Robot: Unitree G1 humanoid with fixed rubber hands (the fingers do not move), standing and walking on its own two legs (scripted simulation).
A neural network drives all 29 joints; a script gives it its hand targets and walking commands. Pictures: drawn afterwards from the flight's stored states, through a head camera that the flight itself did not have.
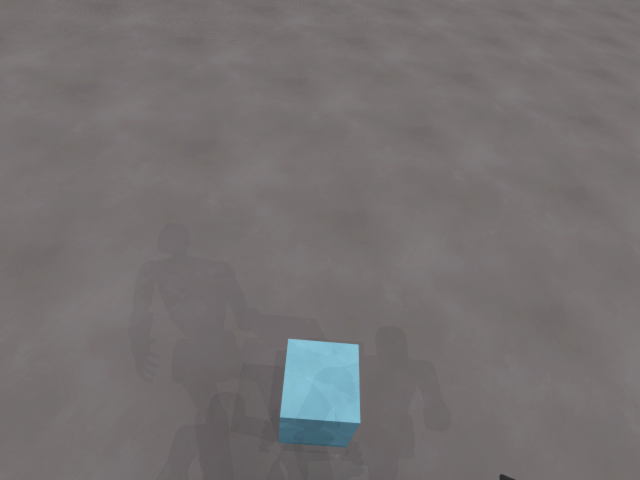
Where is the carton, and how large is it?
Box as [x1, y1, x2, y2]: [279, 339, 359, 447]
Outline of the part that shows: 288,339 280,412 279,442 345,447 359,424 358,345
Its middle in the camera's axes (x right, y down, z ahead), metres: -0.01 +0.44 +1.11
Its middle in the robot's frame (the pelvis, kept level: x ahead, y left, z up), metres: +0.44 -0.05 -0.65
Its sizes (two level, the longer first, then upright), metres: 0.210 0.200 0.250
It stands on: the floor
